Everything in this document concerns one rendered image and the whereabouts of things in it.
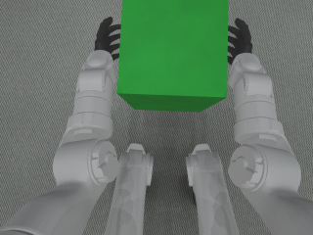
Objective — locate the carton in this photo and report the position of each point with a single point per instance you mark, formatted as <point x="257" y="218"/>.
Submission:
<point x="173" y="54"/>

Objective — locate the right robot hand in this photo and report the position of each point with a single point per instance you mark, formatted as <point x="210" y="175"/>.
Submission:
<point x="243" y="41"/>

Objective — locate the left robot upper arm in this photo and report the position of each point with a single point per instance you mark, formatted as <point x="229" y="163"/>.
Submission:
<point x="82" y="170"/>

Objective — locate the left robot forearm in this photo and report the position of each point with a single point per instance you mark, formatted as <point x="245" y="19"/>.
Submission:
<point x="92" y="111"/>

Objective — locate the right robot forearm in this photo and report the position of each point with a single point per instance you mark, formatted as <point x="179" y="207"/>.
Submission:
<point x="254" y="104"/>

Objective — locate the right robot upper arm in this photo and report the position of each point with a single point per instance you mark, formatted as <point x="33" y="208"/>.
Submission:
<point x="269" y="179"/>

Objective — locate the right robot shin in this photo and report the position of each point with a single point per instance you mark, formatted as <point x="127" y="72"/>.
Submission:
<point x="215" y="156"/>

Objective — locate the left robot shin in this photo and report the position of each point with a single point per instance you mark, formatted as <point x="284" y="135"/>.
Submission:
<point x="132" y="146"/>

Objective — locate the robot shin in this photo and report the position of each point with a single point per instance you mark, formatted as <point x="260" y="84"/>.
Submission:
<point x="132" y="146"/>
<point x="215" y="156"/>

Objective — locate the left robot hand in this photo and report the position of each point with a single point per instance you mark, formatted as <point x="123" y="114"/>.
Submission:
<point x="104" y="40"/>

